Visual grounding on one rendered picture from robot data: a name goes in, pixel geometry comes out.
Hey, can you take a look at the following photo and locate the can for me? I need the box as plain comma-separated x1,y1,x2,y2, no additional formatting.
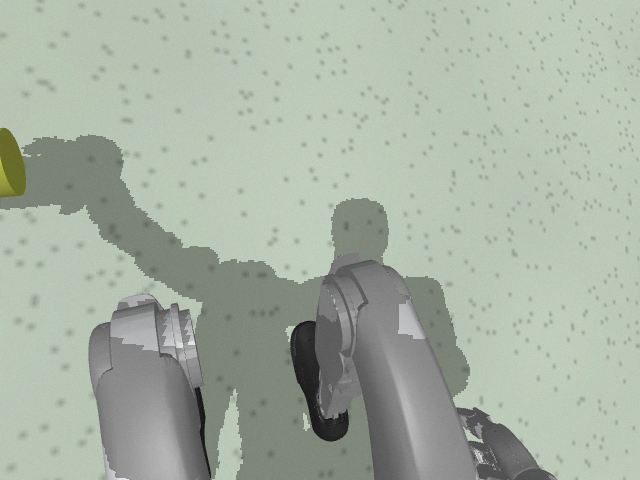
0,128,26,197

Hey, can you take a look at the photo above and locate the right robot foot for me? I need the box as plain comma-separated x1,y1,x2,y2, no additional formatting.
290,321,349,442

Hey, can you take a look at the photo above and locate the right robot hand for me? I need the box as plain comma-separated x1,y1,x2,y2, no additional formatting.
456,407,540,480

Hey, can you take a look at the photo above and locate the left robot foot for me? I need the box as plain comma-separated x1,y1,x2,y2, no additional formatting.
195,387,211,479

